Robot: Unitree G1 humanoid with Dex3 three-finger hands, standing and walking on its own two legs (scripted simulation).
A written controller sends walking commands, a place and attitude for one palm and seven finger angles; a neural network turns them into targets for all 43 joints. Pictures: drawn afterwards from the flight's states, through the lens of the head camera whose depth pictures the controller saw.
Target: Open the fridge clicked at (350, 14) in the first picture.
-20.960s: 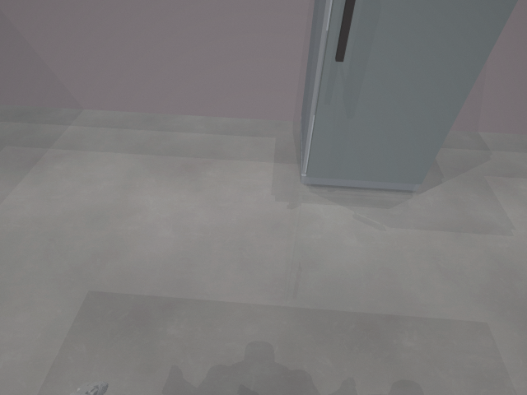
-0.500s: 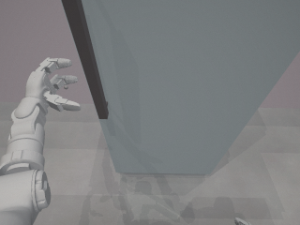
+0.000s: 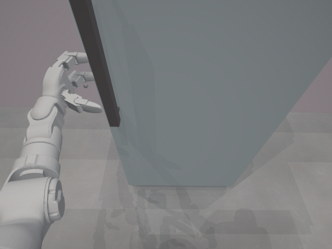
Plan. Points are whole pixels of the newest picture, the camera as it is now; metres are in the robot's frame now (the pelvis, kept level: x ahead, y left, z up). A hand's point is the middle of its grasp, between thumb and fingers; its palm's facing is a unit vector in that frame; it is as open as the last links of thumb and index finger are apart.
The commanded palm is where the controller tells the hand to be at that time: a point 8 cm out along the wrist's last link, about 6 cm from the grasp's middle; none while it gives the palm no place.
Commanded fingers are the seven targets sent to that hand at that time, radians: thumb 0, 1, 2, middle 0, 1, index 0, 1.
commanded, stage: feel for the door with the fingertips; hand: left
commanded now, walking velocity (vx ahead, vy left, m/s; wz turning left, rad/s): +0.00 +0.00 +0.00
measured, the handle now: (99, 54) +0.50 +0.15 +0.21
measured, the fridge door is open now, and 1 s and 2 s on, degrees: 0 0 0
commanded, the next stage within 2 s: slide the fingers in behind the handle in 0.78 s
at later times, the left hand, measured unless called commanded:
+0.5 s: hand (94, 85) +0.45 +0.16 +0.15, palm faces +0.01 -1.00 -0.01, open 13.9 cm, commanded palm +0.43 +0.22 +0.15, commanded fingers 0.00 -0.50 0.30 -0.30 -1.20 -0.30 -1.20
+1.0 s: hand (90, 82) +0.46 +0.18 +0.16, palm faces -0.01 -1.00 +0.01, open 13.7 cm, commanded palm +0.43 +0.23 +0.15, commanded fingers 0.00 -0.50 0.30 -0.30 -1.20 -0.30 -1.20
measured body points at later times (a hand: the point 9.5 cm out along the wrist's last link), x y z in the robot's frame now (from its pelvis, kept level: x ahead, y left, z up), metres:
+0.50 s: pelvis +0.00 -0.02 +0.00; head +0.03 -0.02 +0.45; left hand +0.45 +0.22 +0.16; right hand +0.08 -0.28 -0.11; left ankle +0.02 +0.10 -0.73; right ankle -0.03 -0.11 -0.73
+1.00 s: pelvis -0.01 -0.01 +0.00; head +0.03 -0.01 +0.45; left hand +0.45 +0.23 +0.16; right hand +0.04 -0.29 -0.12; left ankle +0.02 +0.10 -0.73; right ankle -0.03 -0.11 -0.73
